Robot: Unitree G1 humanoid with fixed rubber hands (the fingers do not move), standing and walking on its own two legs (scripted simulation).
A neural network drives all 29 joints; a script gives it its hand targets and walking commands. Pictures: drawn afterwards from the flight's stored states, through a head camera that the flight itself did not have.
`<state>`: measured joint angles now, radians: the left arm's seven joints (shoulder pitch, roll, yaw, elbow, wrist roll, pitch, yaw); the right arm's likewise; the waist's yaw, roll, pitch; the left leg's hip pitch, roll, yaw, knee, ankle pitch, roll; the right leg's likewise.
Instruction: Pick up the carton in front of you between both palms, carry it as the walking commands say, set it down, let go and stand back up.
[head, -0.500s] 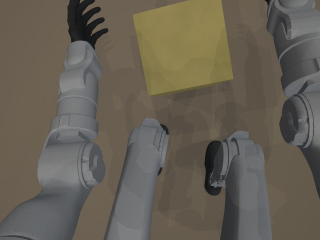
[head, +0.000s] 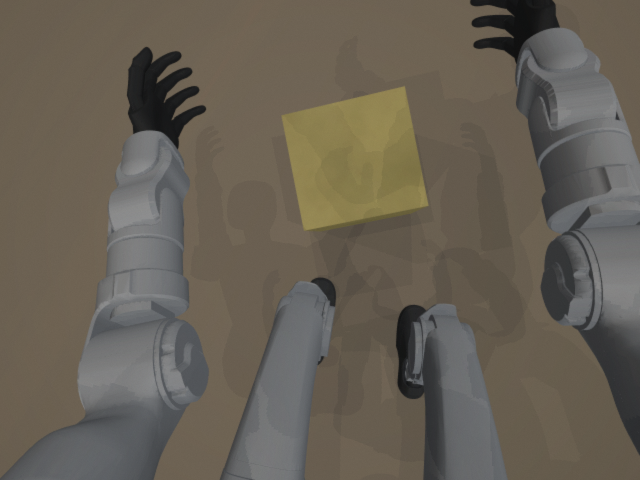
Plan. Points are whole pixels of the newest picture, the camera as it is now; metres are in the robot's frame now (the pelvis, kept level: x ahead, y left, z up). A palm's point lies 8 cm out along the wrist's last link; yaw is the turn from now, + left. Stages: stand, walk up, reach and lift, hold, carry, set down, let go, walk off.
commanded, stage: set down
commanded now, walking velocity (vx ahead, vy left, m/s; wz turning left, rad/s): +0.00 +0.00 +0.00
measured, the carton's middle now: (355, 171) +0.48 +0.06 -0.46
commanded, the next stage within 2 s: let go in 0.08 s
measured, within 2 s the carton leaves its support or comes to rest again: neither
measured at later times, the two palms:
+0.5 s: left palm (69, 187) +0.37 +0.27 +0.03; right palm (629, 153) +0.43 -0.15 +0.02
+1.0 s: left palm out of the picture +0.26 +0.24 +0.12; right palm out of the picture +0.31 -0.22 +0.11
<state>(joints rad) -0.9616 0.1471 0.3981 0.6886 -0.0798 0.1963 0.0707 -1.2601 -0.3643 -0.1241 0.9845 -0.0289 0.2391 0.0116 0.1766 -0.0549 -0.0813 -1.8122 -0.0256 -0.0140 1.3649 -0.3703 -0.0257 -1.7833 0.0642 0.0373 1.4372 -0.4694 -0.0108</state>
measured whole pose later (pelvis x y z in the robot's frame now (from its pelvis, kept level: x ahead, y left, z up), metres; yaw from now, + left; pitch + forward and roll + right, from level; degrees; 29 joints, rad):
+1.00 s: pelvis +0.11 +0.00 +0.19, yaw +1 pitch +6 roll +1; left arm 0.22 0.21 0.02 0.42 -0.03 0.03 -0.08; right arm 0.13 -0.19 -0.07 0.51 -0.04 0.02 0.00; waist 0.04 0.02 0.02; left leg -0.33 -0.03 -0.05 0.46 -0.23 0.00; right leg -0.27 0.03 0.04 0.47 -0.30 -0.02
